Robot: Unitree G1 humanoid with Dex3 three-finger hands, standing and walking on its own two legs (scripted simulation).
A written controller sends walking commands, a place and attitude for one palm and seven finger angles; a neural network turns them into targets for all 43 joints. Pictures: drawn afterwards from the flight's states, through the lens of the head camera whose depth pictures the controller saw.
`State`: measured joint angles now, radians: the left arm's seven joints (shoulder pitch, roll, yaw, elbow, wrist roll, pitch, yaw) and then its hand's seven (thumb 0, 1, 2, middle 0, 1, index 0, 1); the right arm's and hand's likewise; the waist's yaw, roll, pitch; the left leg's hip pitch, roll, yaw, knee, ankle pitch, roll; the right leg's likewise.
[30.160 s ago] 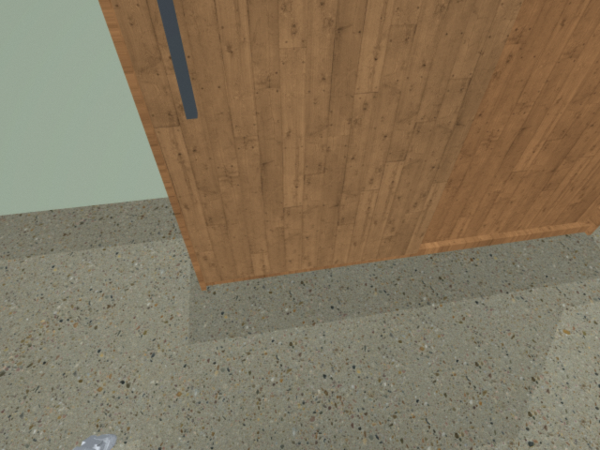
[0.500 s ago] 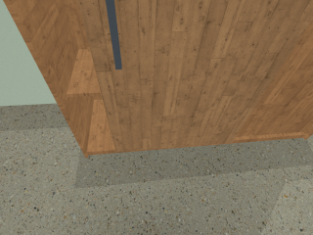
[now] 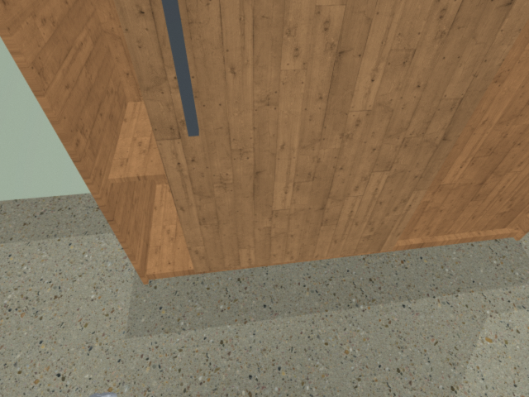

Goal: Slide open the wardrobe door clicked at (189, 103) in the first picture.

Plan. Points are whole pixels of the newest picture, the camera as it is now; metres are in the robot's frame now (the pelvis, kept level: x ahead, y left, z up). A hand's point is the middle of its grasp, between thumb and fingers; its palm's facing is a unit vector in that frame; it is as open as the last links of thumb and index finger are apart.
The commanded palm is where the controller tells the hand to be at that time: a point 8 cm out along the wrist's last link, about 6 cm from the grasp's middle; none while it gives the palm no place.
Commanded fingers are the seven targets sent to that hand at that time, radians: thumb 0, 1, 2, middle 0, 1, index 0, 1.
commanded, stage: look to check the result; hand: left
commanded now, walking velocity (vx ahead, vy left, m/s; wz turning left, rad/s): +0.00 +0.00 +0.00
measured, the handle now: (181, 59) +0.67 +0.20 +0.18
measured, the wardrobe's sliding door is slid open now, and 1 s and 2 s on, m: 0.20 0.20 0.20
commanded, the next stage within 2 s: turn to face it in 0.58 s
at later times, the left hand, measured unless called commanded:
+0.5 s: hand out of the picture +0.09 +0.24 -0.16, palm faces -0.03 -0.94 -0.33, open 7.4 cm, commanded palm none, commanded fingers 0.00 0.90 0.90 -0.20 -0.30 -0.20 -0.30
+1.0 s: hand out of the picture +0.09 +0.23 -0.17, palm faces +0.02 -0.95 -0.32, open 7.4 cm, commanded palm none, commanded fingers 0.00 0.90 0.90 -0.20 -0.30 -0.20 -0.30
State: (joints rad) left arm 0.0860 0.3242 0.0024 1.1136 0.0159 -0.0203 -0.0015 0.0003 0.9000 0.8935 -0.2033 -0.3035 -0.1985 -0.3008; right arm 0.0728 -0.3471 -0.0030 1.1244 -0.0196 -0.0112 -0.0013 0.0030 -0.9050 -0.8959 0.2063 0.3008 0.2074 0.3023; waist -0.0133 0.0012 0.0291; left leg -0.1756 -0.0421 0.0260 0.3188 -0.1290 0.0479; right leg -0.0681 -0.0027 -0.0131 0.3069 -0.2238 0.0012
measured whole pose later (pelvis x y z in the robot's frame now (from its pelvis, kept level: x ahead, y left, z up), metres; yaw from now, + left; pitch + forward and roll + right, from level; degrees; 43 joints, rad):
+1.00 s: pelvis +0.01 -0.01 +0.00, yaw +2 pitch -1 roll +0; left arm 0.10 0.30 0.01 1.10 0.01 0.00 0.02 0.00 0.90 0.89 -0.20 -0.30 -0.20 -0.30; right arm 0.12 -0.31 0.00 1.12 -0.02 0.01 -0.01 0.00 -0.91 -0.90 0.20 0.30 0.21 0.30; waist -0.02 -0.01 0.05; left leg -0.18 -0.05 -0.01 0.37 -0.17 0.03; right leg -0.06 0.00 -0.05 0.35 -0.28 -0.01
